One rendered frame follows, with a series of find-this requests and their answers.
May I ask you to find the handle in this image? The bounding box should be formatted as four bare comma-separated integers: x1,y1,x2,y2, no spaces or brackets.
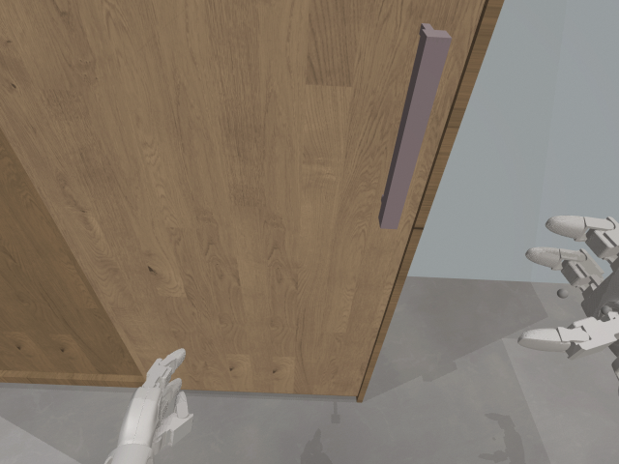
378,23,452,229

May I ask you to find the robot left forearm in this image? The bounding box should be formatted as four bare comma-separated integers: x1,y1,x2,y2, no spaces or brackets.
104,444,155,464

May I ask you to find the robot left hand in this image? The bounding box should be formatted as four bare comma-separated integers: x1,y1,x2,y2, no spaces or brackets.
117,348,193,455

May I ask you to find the robot right hand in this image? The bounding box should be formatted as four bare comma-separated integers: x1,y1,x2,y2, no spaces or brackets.
517,216,619,361

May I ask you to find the wardrobe door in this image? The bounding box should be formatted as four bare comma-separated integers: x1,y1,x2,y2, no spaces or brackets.
0,128,142,375
0,0,486,396

